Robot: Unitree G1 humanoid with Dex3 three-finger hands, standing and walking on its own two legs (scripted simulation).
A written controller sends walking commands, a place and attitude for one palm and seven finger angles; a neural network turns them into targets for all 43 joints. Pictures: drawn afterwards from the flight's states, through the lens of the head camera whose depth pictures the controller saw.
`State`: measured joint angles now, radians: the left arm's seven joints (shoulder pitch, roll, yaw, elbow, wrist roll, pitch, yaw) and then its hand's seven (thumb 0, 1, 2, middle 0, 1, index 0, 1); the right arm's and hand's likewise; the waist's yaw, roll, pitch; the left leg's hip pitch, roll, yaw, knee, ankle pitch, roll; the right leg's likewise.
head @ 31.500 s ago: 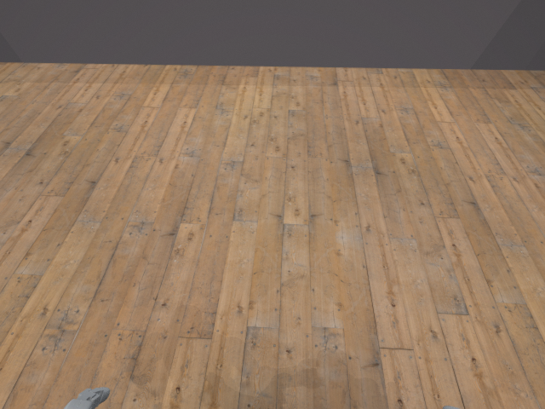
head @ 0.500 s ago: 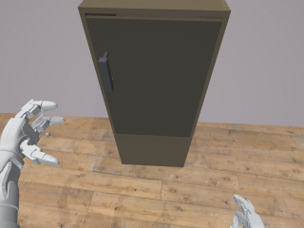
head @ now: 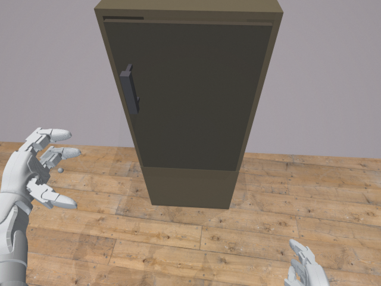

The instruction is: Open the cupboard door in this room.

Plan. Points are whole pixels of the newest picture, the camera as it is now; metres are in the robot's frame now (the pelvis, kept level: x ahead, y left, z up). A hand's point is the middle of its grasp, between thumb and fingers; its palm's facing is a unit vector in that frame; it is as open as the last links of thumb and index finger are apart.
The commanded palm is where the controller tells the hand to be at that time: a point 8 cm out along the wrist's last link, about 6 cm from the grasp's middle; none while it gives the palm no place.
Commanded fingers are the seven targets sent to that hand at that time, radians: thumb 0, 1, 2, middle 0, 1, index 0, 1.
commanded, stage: move the hooked fingers beside the handle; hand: left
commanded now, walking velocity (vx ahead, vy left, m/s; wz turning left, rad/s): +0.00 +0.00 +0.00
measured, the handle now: (132, 89) +0.59 +0.22 +0.08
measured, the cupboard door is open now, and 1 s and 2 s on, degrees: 0 0 0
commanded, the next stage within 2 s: none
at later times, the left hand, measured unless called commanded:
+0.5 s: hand (77, 139) +0.38 +0.28 +0.10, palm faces +0.02 -1.00 -0.01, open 14.0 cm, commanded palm +0.35 +0.33 +0.10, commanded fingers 0.00 -0.50 0.30 -0.30 -1.20 -0.30 -1.20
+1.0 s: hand (89, 119) +0.44 +0.28 +0.10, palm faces +0.02 -1.00 -0.02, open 14.0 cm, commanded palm +0.43 +0.33 +0.10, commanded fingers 0.00 -0.50 0.30 -0.30 -1.20 -0.30 -1.20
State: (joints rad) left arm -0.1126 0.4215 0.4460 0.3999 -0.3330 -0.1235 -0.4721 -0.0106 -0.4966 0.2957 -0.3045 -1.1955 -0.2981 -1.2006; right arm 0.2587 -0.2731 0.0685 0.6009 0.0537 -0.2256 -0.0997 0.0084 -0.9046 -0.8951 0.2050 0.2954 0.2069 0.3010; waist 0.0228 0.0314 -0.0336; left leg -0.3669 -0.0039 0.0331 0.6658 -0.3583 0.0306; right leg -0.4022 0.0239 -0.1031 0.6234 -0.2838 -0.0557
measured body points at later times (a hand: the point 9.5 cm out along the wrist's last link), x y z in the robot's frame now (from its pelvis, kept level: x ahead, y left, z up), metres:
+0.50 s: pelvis +0.00 +0.01 +0.00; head +0.05 +0.02 +0.44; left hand +0.37 +0.34 +0.11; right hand +0.11 -0.25 -0.10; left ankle -0.01 +0.10 -0.72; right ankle +0.03 -0.08 -0.72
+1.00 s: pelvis +0.01 +0.03 -0.01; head +0.08 +0.04 +0.43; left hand +0.44 +0.33 +0.10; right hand +0.07 -0.24 -0.11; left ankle -0.01 +0.10 -0.72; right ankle +0.03 -0.08 -0.72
